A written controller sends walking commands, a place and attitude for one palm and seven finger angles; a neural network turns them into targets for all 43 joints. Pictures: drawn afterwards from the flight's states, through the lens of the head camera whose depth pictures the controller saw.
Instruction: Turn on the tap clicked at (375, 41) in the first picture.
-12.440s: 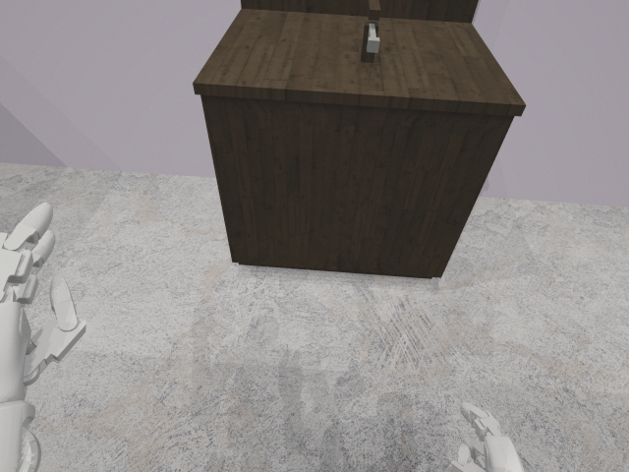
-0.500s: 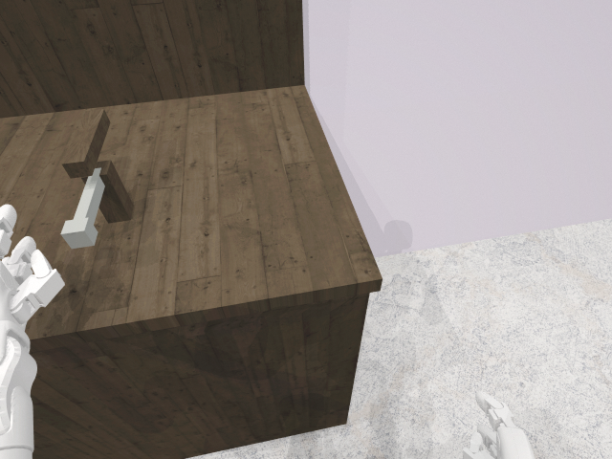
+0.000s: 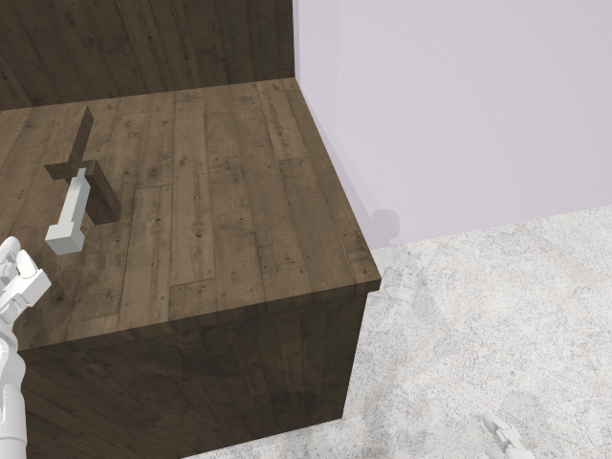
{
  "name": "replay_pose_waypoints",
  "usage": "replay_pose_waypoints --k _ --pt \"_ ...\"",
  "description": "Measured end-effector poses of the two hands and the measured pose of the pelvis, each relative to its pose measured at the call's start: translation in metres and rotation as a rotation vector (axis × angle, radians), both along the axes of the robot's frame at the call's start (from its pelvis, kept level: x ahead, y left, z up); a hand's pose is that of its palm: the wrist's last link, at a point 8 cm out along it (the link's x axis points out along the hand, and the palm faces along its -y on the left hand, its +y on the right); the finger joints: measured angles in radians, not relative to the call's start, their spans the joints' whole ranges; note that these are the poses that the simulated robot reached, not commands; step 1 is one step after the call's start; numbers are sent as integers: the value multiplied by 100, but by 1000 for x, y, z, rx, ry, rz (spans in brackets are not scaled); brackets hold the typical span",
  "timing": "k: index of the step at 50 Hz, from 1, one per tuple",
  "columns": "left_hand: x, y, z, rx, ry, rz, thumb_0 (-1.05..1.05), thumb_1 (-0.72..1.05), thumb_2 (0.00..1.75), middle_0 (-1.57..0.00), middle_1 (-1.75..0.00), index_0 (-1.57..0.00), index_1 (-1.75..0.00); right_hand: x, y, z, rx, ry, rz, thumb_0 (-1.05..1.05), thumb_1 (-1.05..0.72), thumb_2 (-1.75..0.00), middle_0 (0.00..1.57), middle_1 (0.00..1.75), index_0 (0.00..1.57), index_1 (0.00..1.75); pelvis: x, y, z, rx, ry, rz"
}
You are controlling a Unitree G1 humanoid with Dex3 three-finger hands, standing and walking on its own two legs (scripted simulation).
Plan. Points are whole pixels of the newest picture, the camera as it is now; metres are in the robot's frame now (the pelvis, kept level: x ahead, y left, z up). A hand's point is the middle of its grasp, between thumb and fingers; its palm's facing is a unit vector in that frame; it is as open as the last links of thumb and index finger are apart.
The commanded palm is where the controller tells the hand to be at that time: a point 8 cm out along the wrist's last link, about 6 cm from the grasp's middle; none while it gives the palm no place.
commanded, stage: reach beside the lever's end, fingers flat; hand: left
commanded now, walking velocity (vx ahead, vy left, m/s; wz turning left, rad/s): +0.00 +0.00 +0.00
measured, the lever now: (65, 238) +0.33 +0.32 +0.14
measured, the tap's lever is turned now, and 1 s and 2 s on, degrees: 0 1 12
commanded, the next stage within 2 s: push the lever round in 0.06 s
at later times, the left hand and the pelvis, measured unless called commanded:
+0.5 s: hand (52, 284) +0.27 +0.32 +0.12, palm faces +0.52 -0.85 -0.09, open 7.8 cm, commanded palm +0.23 +0.36 +0.12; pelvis +0.00 +0.00 +0.00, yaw +1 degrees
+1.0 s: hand (87, 276) +0.28 +0.28 +0.12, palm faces +0.53 -0.84 -0.09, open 7.7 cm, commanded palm +0.24 +0.32 +0.12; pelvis -0.01 -0.01 +0.00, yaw +0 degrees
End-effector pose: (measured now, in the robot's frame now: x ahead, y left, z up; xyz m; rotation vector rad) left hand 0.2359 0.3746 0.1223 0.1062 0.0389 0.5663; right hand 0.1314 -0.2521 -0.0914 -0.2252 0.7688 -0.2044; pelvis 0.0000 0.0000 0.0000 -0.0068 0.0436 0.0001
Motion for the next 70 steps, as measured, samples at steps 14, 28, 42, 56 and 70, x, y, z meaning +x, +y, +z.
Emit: replay_pose_waypoints --k 14,28,42,56,70 --pt "-27 2 1 -3 -23 17 2 90 90 -15 -15 -15 -15 23 14 5 12 -56 47 2 -91 -90 20 30 20 30 1 4 0 -1 -14 13" --pt "-10 -23 4 -16 -18 -13 2 90 90 -15 -15 -15 -15 32 19 12 33 -101 59 2 -90 -90 20 30 20 30 -5 -2 0 4 -22 8" --pt "-4 -44 3 -11 -20 3 2 92 92 -15 -15 -15 -15 13 1 0 24 -29 32 2 -91 -90 20 30 20 30 -7 -10 0 9 -25 9" --pt "2 -71 4 -19 -32 19 2 91 91 -15 -15 -15 -15 21 -4 2 42 -47 29 2 -91 -90 20 30 20 30 -7 -17 1 14 -31 4" --pt "3 -74 1 -33 -37 101 2 90 90 -15 -15 -15 -15 32 -2 4 35 -45 46 2 -91 -90 20 30 20 30 -7 -18 0 12 -30 6"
